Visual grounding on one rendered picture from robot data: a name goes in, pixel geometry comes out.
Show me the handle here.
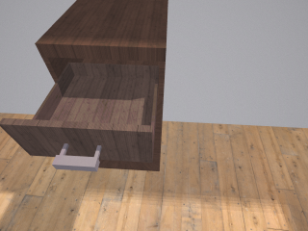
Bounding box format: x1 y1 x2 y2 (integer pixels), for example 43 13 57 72
52 143 102 172

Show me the drawer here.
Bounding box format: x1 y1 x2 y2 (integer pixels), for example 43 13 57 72
0 63 159 163

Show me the cabinet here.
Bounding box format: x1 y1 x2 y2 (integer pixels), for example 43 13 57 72
35 0 168 171

